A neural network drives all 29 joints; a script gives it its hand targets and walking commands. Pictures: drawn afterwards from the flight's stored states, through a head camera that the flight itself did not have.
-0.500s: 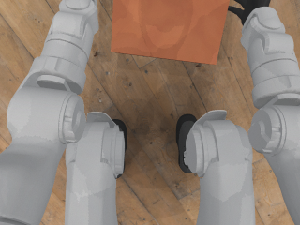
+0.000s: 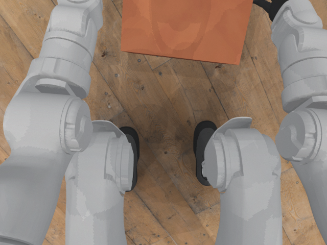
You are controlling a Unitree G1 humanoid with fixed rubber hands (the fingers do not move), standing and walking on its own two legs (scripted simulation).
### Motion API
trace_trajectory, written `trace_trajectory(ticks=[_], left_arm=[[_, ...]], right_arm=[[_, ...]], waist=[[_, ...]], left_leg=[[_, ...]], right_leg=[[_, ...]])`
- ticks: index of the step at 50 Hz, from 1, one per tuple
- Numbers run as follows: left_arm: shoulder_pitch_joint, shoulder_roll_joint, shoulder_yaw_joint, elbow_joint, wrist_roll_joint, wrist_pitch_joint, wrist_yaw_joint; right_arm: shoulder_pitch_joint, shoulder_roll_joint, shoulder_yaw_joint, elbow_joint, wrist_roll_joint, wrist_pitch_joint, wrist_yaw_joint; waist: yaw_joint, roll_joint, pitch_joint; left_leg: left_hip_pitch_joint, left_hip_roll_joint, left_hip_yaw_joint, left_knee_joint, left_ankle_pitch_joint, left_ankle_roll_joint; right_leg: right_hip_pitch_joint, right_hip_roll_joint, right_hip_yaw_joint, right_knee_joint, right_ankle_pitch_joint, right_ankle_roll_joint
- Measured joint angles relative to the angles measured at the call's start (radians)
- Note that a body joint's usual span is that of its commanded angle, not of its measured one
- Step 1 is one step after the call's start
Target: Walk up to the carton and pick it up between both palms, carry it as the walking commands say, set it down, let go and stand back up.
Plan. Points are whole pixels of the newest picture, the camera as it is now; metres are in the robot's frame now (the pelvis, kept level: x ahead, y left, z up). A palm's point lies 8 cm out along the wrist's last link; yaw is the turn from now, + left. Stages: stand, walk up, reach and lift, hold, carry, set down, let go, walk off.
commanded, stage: set down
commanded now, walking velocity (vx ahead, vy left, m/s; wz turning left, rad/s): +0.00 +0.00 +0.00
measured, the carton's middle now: out of the picture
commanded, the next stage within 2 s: none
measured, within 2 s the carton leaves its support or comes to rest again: neither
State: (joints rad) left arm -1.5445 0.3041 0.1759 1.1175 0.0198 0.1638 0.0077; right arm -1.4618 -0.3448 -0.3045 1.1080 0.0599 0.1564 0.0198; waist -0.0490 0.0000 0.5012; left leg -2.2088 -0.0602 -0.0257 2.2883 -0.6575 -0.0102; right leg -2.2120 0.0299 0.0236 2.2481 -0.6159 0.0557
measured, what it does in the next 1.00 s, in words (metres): stands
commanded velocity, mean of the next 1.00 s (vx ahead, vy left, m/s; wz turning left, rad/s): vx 0.00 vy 0.00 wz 0.00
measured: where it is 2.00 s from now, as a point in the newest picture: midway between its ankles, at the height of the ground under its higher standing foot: (166, 166)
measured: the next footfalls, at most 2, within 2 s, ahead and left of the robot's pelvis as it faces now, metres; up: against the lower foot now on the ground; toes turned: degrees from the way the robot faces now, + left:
none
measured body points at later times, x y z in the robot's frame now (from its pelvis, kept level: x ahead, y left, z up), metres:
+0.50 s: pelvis +0.00 +0.00 +0.00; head +0.38 +0.00 +0.22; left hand +0.56 +0.12 -0.21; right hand +0.53 -0.21 -0.21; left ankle +0.09 +0.11 -0.32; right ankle +0.11 -0.13 -0.32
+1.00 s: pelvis +0.00 -0.01 -0.01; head +0.39 -0.01 +0.21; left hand +0.58 +0.16 -0.22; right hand +0.53 -0.24 -0.21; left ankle +0.09 +0.11 -0.32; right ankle +0.11 -0.13 -0.32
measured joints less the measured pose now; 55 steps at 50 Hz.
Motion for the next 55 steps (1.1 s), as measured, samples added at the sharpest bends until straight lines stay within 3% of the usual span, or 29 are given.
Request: trace_trajectory(ticks=[13, 25, 35, 47, 55], left_arm=[[-0.012, 0.008, 0.004, 0.013, 0.011, -0.006, -0.010], [-0.020, 0.031, -0.025, 0.043, -0.020, -0.043, 0.011], [-0.062, 0.076, -0.088, 0.108, -0.103, -0.080, 0.061], [-0.028, 0.144, -0.167, 0.120, -0.215, -0.102, 0.050], [-0.057, 0.154, -0.170, 0.052, -0.242, -0.084, 0.076]], right_arm=[[-0.019, -0.002, -0.009, 0.016, -0.017, -0.001, 0.009], [-0.039, 0.017, -0.005, 0.055, -0.022, -0.047, -0.021], [-0.064, 0.015, 0.049, 0.108, 0.033, -0.105, -0.093], [-0.027, -0.036, 0.083, 0.105, 0.086, -0.129, -0.096], [-0.030, -0.063, 0.124, 0.019, 0.156, -0.105, -0.106]], waist=[[-0.003, 0.002, 0.020], [-0.014, -0.004, 0.020], [-0.014, 0.002, 0.017], [-0.026, 0.005, -0.003], [-0.017, -0.009, 0.023]], left_leg=[[0.006, 0.001, 0.000, 0.009, 0.003, 0.001], [0.005, 0.001, -0.005, 0.001, 0.005, -0.006], [0.000, 0.003, -0.006, 0.004, -0.009, -0.014], [-0.035, 0.024, 0.006, 0.021, -0.004, 0.000], [-0.025, 0.035, 0.002, 0.011, 0.021, 0.002]], right_leg=[[0.008, -0.002, -0.002, 0.009, 0.001, 0.000], [0.006, -0.006, -0.008, 0.002, 0.003, -0.007], [-0.005, -0.018, -0.015, 0.011, -0.011, -0.023], [-0.037, -0.044, -0.026, 0.032, -0.012, -0.042], [-0.030, -0.042, -0.034, 0.016, 0.023, -0.048]])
